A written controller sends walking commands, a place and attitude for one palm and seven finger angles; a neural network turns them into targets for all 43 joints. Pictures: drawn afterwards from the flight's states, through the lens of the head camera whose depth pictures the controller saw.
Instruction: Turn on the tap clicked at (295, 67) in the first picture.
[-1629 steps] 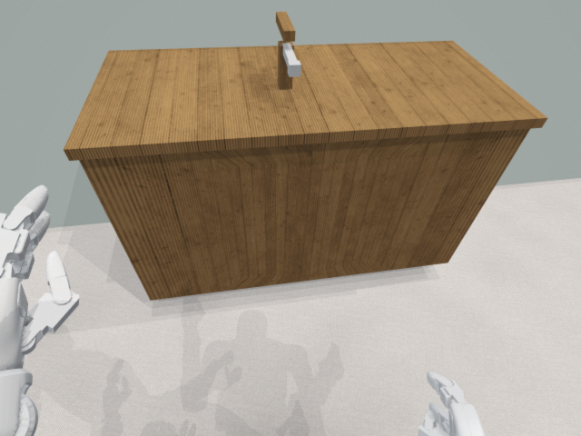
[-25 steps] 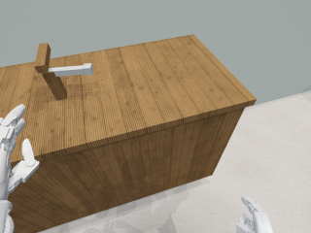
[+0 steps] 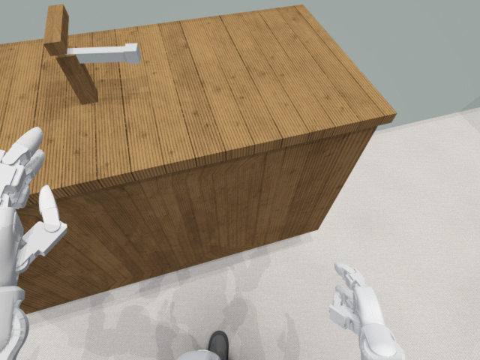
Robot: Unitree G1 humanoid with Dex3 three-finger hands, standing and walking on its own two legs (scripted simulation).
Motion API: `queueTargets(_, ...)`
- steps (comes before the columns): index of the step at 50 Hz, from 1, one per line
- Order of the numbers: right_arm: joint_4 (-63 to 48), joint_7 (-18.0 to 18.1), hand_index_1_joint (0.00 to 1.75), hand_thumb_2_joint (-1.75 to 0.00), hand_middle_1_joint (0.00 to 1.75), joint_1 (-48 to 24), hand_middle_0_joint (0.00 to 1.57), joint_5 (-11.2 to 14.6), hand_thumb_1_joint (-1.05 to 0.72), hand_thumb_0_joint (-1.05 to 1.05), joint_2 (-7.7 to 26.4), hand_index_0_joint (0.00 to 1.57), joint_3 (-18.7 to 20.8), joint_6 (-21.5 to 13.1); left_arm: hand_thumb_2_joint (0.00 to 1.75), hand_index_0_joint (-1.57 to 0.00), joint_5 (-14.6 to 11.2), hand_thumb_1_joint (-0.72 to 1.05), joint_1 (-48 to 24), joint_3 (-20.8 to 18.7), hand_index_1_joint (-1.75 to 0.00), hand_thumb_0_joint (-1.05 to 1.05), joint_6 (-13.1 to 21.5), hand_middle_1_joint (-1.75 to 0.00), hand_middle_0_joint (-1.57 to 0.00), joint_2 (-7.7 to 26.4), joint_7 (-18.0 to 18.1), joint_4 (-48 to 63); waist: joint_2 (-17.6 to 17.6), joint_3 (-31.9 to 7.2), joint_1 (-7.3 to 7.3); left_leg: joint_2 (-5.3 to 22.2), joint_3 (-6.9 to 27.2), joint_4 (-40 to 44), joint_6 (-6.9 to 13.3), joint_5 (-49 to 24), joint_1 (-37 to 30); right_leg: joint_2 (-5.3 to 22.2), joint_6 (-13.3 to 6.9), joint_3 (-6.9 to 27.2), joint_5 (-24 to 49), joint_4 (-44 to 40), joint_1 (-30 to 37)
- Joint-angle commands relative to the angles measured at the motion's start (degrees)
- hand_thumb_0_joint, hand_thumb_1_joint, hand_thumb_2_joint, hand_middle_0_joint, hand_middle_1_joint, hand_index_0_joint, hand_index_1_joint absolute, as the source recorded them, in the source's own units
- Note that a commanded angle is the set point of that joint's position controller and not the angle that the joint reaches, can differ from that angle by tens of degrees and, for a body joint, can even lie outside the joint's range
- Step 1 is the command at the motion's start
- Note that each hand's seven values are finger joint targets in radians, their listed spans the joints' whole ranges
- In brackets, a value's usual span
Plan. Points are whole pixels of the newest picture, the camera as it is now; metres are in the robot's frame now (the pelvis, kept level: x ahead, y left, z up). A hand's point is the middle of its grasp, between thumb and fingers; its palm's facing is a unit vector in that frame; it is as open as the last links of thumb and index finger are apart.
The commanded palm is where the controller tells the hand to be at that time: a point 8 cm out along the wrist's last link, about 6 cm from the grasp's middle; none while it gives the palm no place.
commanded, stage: step back with the hand held close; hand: left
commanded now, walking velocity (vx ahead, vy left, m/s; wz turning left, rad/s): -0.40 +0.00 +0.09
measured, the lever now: (132, 53) +0.64 +0.29 +0.12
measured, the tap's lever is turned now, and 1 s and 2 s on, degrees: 79 79 79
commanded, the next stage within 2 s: stop stepping back and stand still in 0.42 s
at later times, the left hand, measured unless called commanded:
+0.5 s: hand out of the picture +0.09 +0.19 +0.16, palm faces +0.30 -0.83 -0.47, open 7.4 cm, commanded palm +0.02 +0.24 +0.18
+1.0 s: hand out of the picture -0.07 +0.15 +0.17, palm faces +0.48 -0.76 -0.44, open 7.4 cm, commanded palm -0.14 +0.19 +0.18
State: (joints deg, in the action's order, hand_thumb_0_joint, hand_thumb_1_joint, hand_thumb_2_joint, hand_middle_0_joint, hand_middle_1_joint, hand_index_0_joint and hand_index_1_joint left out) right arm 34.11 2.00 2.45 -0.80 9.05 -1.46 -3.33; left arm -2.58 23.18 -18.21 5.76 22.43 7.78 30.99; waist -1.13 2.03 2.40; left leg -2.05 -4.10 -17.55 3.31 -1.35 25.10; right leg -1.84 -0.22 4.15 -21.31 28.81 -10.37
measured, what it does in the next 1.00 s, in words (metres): walks backwards: left foot, then right foot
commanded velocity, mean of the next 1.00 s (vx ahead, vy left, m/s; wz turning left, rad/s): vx -0.04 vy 0.06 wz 0.04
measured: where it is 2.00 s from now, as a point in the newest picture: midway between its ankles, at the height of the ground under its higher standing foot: outside the picture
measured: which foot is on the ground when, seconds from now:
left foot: down 0.00-0.06, up 0.08-0.24, down 0.26-0.60, up 0.62-0.92, down 0.94-1.00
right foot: down 0.00-0.32, up 0.34-0.60, down 0.62-1.00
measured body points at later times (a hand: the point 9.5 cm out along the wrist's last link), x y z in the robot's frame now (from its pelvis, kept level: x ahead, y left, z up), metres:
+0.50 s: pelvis -0.13 -0.05 +0.01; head -0.09 -0.04 +0.45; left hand +0.06 +0.23 +0.19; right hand +0.05 -0.27 -0.08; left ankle -0.09 +0.07 -0.74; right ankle -0.14 -0.15 -0.70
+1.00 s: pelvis -0.27 -0.11 -0.01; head -0.27 -0.13 +0.44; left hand -0.10 +0.19 +0.20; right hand -0.11 -0.37 -0.10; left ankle -0.32 +0.05 -0.74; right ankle -0.19 -0.17 -0.72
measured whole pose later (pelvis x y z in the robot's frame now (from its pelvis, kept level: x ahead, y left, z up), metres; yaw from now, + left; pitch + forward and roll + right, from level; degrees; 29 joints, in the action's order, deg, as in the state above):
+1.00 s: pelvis -0.27 -0.11 -0.01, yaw +6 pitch +0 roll +3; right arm 35.2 4.4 15.3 0.8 16.1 4.1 -6.4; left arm -2.0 27.2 -20.0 7.5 21.2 9.9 25.9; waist 0.0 -1.5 -2.8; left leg 1.3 -2.4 -26.9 0.7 17.5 8.7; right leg 1.3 -0.1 -2.4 -20.6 45.3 -27.5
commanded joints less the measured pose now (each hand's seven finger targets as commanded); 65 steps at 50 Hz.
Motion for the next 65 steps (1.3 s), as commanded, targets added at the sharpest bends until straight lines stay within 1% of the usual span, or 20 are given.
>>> queueTargets(1,-8.4,0.0,0.30,-0.90,0.30,-0.9,0.20,0.4,-0.90,0.00,9.3,0.20,4.3,-0.7,0.90,-0.20,-2.2,0.90,6.4,-12.3,-0.30,0.00,4.3,-0.30,-0.20,12.7,0.4,18.0,7.4,-22.7,0.67,11.8,10.6,-5.8,-0.8,-15.4,-25.6,1.2,-0.5,-0.4,11.0,-10.3,-4.3)
queueTargets(4,-9.5,0.8,0.30,-0.90,0.30,-1.0,0.20,3.4,-0.90,0.00,8.4,0.20,4.9,0.9,0.90,-0.20,-2.8,0.90,8.7,-12.9,-0.30,0.00,5.2,-0.30,-0.20,12.9,0.5,15.1,-11.8,-17.0,-0.34,1.3,1.6,-26.6,-4.5,17.6,-12.3,14.8,-1.7,5.1,45.0,-12.2,-5.9)
queueTargets(6,-10.4,1.1,0.30,-0.90,0.30,-2.1,0.20,2.4,-0.90,0.00,7.1,0.20,4.1,1.1,0.90,-0.20,-2.0,0.90,8.9,-12.9,-0.30,0.00,4.7,-0.30,-0.20,13.1,0.2,13.1,-7.0,-12.3,-0.98,1.4,4.7,-33.1,-4.6,25.5,2.5,17.2,-3.6,7.0,58.7,-6.6,-0.4)
queueTargets(10,-8.3,3.4,0.30,-0.90,0.30,-0.1,0.20,2.0,-0.90,0.00,8.6,0.20,3.1,0.9,0.90,-0.20,-0.6,0.90,1.8,-8.8,-0.30,0.00,4.7,-0.30,-0.20,10.8,1.0,8.3,-1.3,-10.4,-2.72,2.6,2.2,-18.9,-4.7,16.7,-0.3,13.6,-1.2,4.9,73.7,-1.2,8.1)
queueTargets(13,-9.4,4.3,0.30,-0.90,0.30,1.8,0.20,3.1,-0.90,0.00,11.1,0.20,4.2,1.2,0.90,-0.20,-0.9,0.90,0.9,-7.2,-0.30,0.00,4.5,-0.30,-0.20,10.5,1.3,9.0,-1.1,-12.9,-2.34,5.4,2.6,-9.3,-3.5,-9.7,-12.4,7.4,3.1,0.0,65.8,1.4,6.8)
queueTargets(17,-10.4,1.8,0.30,-0.90,0.30,3.5,0.20,2.0,-0.90,0.00,9.8,0.20,4.4,-1.0,0.90,-0.20,-0.8,0.90,7.8,-6.7,-0.30,0.00,4.5,-0.30,-0.20,9.5,1.3,16.2,15.8,-20.1,-1.21,18.3,15.6,-7.2,0.9,-55.4,-31.9,0.7,0.4,-0.7,-5.6,13.9,-14.4)
queueTargets(26,-6.8,2.8,0.30,-0.90,0.30,2.4,0.20,0.4,-0.90,0.00,10.1,0.20,5.0,-5.4,0.90,-0.20,-1.0,0.90,6.2,-9.1,-0.30,0.00,2.2,-0.30,-0.20,9.7,3.4,12.2,13.0,-9.7,-2.18,16.8,12.7,4.8,3.3,2.5,-9.0,0.5,1.4,-3.6,-2.2,13.6,-6.0)
queueTargets(29,-8.3,2.7,0.30,-0.90,0.30,1.2,0.20,1.2,-0.90,0.00,10.1,0.20,4.3,-4.8,0.90,-0.20,-0.8,0.90,6.4,-7.5,-0.30,0.00,1.9,-0.30,-0.20,8.5,3.5,10.5,7.4,-7.1,-1.60,7.9,6.3,-2.7,-1.6,29.9,-3.2,2.4,0.1,-5.0,3.8,-11.2,1.0)
queueTargets(31,-8.3,2.3,0.30,-0.90,0.30,0.2,0.20,0.4,-0.90,0.00,9.5,0.20,3.9,-3.8,0.90,-0.20,0.2,0.90,1.9,-9.8,-0.30,0.00,2.5,-0.30,-0.20,12.6,3.4,12.3,-9.2,-3.7,-1.64,0.3,5.3,-34.4,-4.8,27.5,0.0,24.3,-8.7,24.0,-5.6,-25.0,-13.8)
queueTargets(36,-6.3,2.4,0.30,-0.90,0.30,3.3,0.20,1.6,-0.90,0.00,9.8,0.20,4.7,-3.5,0.90,-0.20,-0.1,0.90,-3.3,-6.7,-0.30,0.00,3.0,-0.30,-0.20,8.5,2.2,4.3,-4.6,-4.6,-4.34,3.6,4.8,-40.0,-4.6,19.0,-1.2,17.5,-4.3,7.8,-7.8,-18.0,-13.3)
queueTargets(44,-7.1,2.4,0.30,-0.90,0.30,6.6,0.20,1.2,-0.90,0.00,10.3,0.20,5.3,-4.5,0.90,-0.20,0.3,0.90,-0.8,-7.4,-0.30,0.00,5.1,-0.30,-0.20,8.1,3.2,5.7,-6.1,-8.1,-4.17,1.7,-2.4,-8.0,0.4,30.6,-13.4,14.9,-4.5,9.0,-17.3,-13.5,-5.5)
queueTargets(47,-8.2,2.2,0.30,-0.90,0.30,6.9,0.20,1.5,-0.90,0.00,12.6,0.20,5.6,-5.7,0.90,-0.20,0.2,0.90,-2.0,-7.8,-0.30,0.00,5.6,-0.30,-0.20,8.2,3.4,9.4,18.9,-5.0,-4.24,18.7,21.3,6.3,7.3,35.8,-20.1,0.9,1.2,-9.6,-3.6,20.1,-19.4)
queueTargets(48,-8.3,2.1,0.30,-0.90,0.30,5.1,0.20,1.6,-0.90,0.00,12.5,0.20,6.5,-6.6,0.90,-0.20,0.9,0.90,-2.5,-10.8,-0.30,0.00,6.0,-0.30,-0.20,10.7,3.1,10.1,13.8,-6.6,-3.16,19.0,18.7,5.7,8.1,26.9,-16.1,1.1,1.9,-8.0,-4.0,28.6,-19.5)
queueTargets(51,-6.2,1.8,0.30,-0.90,0.30,4.7,0.20,2.1,-0.90,0.00,10.1,0.20,4.8,-7.6,0.90,-0.20,0.9,0.90,-1.5,-7.4,-0.30,0.00,5.6,-0.30,-0.20,7.2,2.4,5.1,16.2,4.8,-2.80,17.7,15.5,7.3,7.7,41.4,-1.9,6.6,0.4,-4.2,-2.8,21.7,-17.3)
queueTargets(54,-5.2,2.9,0.30,-0.90,0.30,4.2,0.20,1.0,-0.90,0.00,11.2,0.20,4.8,-7.3,0.90,-0.20,1.2,0.90,-2.0,-6.4,-0.30,0.00,4.8,-0.30,-0.20,6.4,2.3,0.7,-1.2,1.4,-1.10,8.7,4.8,-15.8,2.1,32.7,4.0,2.7,-0.2,-5.0,-0.8,-3.0,5.1)
queueTargets(55,-5.7,2.7,0.30,-0.90,0.30,3.3,0.20,1.1,-0.90,0.00,10.9,0.20,5.7,-7.0,0.90,-0.20,1.4,0.90,-3.9,-6.4,-0.30,0.00,4.8,-0.30,-0.20,7.9,2.0,1.4,-16.6,-1.0,-1.56,2.3,-0.8,-35.5,-0.2,33.1,10.3,15.0,-5.3,17.7,-9.5,-12.7,6.9)
queueTargets(56,-6.4,2.0,0.30,-0.90,0.30,2.4,0.20,1.4,-0.90,0.00,11.3,0.20,5.8,-7.0,0.90,-0.20,1.4,0.90,-5.9,-6.4,-0.30,0.00,5.2,-0.30,-0.20,7.5,1.4,3.3,-13.7,-2.0,-2.28,1.5,5.5,-47.7,-1.4,30.7,11.6,22.4,-6.6,32.1,-13.0,-19.1,2.1)
queueTargets(58,-4.4,1.0,0.30,-0.90,0.30,5.3,0.20,1.1,-0.90,0.00,10.0,0.20,5.6,-6.2,0.90,-0.20,1.0,0.90,-7.3,-8.8,-0.30,0.00,6.6,-0.30,-0.20,10.7,0.6,7.5,-3.2,-1.8,-3.68,4.0,6.9,-51.6,-2.6,23.7,5.9,19.8,-6.8,25.1,-20.0,-19.2,-7.2)
queueTargets(61,-5.0,1.1,0.30,-0.90,0.30,4.8,0.20,1.4,-0.90,0.00,9.4,0.20,5.2,-5.1,0.90,-0.20,0.4,0.90,-3.4,-10.8,-0.30,0.00,7.4,-0.30,-0.20,11.5,0.8,7.9,-5.2,-4.7,-3.71,4.5,4.1,-43.5,-3.4,19.4,-0.3,17.0,-4.9,12.2,-12.6,-18.9,-9.1)
queueTargets(65,-6.2,1.8,0.30,-0.90,0.30,5.1,0.20,1.1,-0.90,0.00,8.1,0.20,4.3,-4.9,0.90,-0.20,0.0,0.90,0.2,-8.9,-0.30,0.00,7.1,-0.30,-0.20,8.6,1.6,5.2,-5.6,-5.0,-3.07,2.1,-2.2,-26.0,-2.1,23.2,-9.8,16.5,-4.2,9.1,-18.7,-21.1,-11.8)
